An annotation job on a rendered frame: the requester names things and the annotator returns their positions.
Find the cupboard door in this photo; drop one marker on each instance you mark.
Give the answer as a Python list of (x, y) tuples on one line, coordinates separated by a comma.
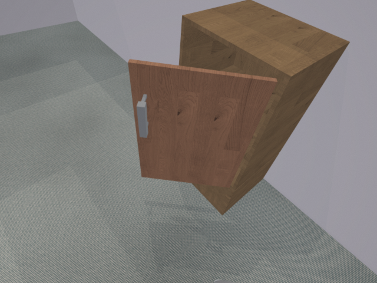
[(200, 121)]

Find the handle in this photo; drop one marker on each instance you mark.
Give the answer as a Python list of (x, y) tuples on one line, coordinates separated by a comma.
[(142, 117)]

